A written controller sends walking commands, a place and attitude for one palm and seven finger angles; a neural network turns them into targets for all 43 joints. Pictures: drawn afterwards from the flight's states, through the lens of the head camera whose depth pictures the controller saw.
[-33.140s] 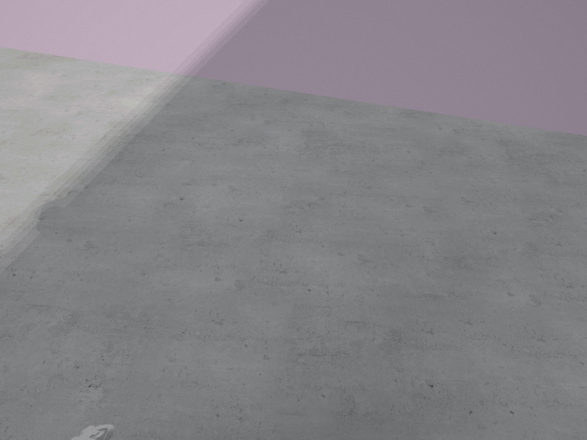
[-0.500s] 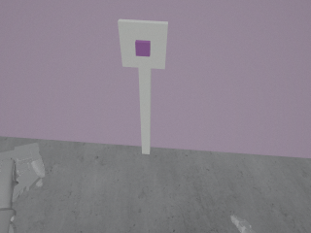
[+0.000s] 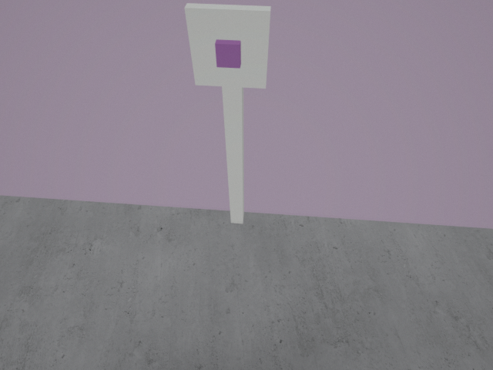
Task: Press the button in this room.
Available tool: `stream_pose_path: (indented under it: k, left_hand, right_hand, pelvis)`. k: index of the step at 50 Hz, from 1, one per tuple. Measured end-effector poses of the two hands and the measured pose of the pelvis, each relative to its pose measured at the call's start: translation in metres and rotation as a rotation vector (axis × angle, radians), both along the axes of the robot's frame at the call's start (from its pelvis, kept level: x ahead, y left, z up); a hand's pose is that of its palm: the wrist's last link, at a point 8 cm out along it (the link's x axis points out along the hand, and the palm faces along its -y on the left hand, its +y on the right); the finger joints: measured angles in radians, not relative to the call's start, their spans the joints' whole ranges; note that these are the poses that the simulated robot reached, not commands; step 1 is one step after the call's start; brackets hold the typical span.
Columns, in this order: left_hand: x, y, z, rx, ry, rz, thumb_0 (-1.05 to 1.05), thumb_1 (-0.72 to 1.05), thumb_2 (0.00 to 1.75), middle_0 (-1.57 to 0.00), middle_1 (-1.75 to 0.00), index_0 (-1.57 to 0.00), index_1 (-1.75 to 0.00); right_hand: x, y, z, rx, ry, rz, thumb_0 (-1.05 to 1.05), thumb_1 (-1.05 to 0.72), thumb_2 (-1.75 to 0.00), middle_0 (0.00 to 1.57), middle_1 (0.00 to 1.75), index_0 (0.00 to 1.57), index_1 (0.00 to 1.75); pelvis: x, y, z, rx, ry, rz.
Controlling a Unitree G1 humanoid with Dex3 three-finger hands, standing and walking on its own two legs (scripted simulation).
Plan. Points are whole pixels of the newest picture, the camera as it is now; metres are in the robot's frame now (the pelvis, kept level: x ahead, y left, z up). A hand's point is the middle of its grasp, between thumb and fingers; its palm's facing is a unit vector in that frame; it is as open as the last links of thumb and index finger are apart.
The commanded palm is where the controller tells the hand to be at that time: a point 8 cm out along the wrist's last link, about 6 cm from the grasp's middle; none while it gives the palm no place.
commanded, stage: let the arm hang, fingers relaxed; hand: left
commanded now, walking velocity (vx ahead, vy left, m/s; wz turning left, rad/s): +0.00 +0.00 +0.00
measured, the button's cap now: (228, 53) +0.82 +0.10 +0.10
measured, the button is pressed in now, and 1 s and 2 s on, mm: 0 0 0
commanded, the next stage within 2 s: stand and wait in 0.56 s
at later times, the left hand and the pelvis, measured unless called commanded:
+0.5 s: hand out of the picture -0.01 +0.15 -0.18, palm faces +0.04 -0.99 -0.16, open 7.4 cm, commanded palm none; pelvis +0.00 +0.00 +0.00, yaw -1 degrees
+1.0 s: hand out of the picture +0.00 +0.16 -0.18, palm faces +0.03 -0.98 -0.18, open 7.4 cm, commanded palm none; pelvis +0.01 +0.00 +0.00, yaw -1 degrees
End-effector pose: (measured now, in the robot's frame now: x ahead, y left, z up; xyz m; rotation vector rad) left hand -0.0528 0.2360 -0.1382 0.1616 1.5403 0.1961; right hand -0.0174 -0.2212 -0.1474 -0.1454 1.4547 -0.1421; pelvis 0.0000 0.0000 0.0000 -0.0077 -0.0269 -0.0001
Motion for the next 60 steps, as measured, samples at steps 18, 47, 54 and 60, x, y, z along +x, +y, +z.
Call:
stream_pose_path:
  k: [18,47,54,60]
  left_hand:
    - [0.038,-0.039,-0.011,-0.072,-0.109,-0.011,0.0,0.91,0.9,-0.22,-0.32,-0.21,-0.32]
    - [0.039,-0.029,-0.007,-0.046,-0.07,-0.003,0.0,0.91,0.9,-0.2,-0.3,-0.19,-0.3]
    - [0.052,-0.028,-0.007,-0.045,-0.092,-0.015,0.0,0.91,0.9,-0.2,-0.3,-0.2,-0.3]
    - [0.063,-0.026,-0.006,-0.039,-0.112,-0.026,0.0,0.91,0.9,-0.2,-0.3,-0.2,-0.3]
  right_hand:
    - [-0.017,0.031,-0.006,0.069,0.007,-0.061,0.0,-0.91,-0.9,0.2,0.3,0.2,0.3]
    - [0.007,0.012,-0.002,0.025,-0.004,-0.043,0.01,-0.91,-0.9,0.2,0.3,0.2,0.3]
    - [0.015,0.006,-0.001,0.014,-0.016,-0.04,0.01,-0.92,-0.9,0.2,0.3,0.2,0.3]
    - [0.021,0.002,0.0,0.007,-0.022,-0.037,0.01,-0.92,-0.9,0.2,0.3,0.2,0.3]
  pelvis:
    - [-0.001,-0.003,0.0,0.006,-0.014,-0.01]
    - [0.011,-0.004,0.001,0.006,-0.005,-0.012]
    - [0.014,-0.005,0.002,0.007,-0.004,-0.013]
    - [0.017,-0.007,0.003,0.008,-0.005,-0.014]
